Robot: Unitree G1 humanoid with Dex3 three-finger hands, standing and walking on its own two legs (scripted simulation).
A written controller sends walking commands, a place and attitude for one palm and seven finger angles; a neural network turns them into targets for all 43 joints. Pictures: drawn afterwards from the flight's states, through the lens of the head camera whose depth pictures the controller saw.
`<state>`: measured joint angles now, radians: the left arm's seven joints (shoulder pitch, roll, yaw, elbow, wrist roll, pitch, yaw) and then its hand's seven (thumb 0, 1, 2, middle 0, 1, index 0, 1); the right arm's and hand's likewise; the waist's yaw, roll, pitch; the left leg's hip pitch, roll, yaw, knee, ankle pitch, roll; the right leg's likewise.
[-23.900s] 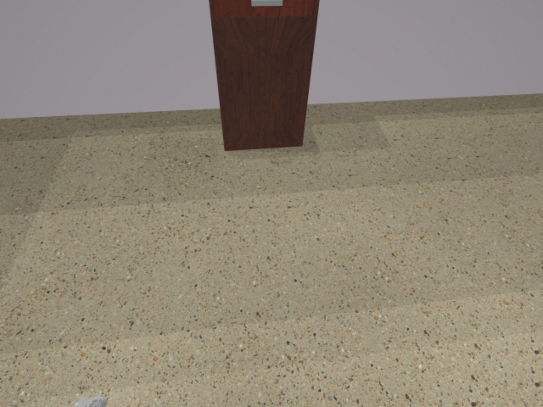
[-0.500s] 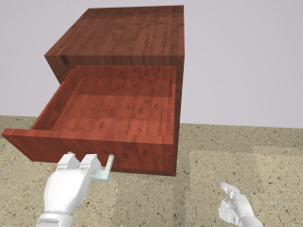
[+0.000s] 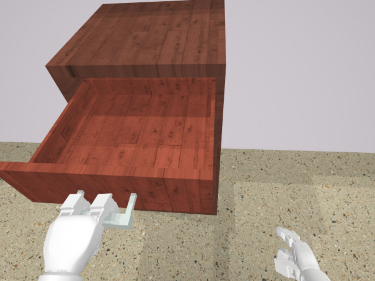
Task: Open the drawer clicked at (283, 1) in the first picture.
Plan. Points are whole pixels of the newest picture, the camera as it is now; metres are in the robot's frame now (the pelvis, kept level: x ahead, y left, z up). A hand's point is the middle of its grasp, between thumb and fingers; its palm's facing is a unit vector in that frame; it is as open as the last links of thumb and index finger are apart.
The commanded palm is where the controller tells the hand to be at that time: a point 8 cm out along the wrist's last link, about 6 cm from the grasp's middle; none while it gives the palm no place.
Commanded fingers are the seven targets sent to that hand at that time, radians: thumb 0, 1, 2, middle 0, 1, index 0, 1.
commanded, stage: open the thumb to release the handle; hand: left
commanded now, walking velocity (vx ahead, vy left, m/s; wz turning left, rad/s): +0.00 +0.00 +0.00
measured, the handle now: (101, 208) +0.24 +0.20 +0.07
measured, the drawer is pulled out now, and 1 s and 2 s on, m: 0.30 0.28 0.28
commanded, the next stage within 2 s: lift the hand off the handle in 0.44 s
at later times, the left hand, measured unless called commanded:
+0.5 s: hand (94, 239) +0.19 +0.20 +0.05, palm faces +0.05 -0.11 -0.99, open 12.9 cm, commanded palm +0.16 +0.21 +0.10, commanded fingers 0.00 -0.50 0.30 -0.30 -1.20 -0.30 -1.20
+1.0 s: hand (96, 226) +0.21 +0.20 +0.06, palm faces +0.07 -0.12 -0.99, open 13.8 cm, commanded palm +0.17 +0.20 +0.12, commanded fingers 0.00 -0.50 0.30 -0.30 -1.20 -0.30 -1.20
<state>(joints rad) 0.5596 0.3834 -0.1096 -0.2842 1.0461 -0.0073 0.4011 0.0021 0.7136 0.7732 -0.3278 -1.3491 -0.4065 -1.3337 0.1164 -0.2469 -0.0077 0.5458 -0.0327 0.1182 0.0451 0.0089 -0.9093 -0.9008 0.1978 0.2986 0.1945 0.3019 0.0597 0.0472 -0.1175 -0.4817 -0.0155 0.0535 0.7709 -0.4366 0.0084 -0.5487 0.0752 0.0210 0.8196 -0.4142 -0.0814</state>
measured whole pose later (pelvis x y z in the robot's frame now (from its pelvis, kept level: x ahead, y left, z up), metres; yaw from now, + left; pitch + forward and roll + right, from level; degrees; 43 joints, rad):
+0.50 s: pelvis -0.01 -0.01 +0.01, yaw +1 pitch +5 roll +2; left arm 0.39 0.36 -0.15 -0.17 1.05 0.02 0.32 0.00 -0.34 0.37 -0.36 -1.25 -0.33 -1.22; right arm 0.09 -0.22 0.02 0.57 -0.02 0.11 0.00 0.01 -0.91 -0.90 0.20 0.30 0.20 0.30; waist 0.09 0.05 -0.09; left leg -0.41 -0.02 0.03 0.71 -0.39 0.00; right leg -0.47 0.07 0.00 0.75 -0.37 -0.09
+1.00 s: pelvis -0.02 +0.00 +0.01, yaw +1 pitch +4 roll +2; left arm 0.30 0.35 -0.19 -0.14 1.04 0.07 0.29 0.00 -0.49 0.30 -0.35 -1.22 -0.32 -1.20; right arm 0.10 -0.21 0.01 0.59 -0.02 0.11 0.00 0.01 -0.91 -0.90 0.20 0.30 0.20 0.30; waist 0.08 0.06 -0.08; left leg -0.39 -0.03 0.03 0.68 -0.37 0.01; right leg -0.44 0.06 0.00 0.72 -0.36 -0.08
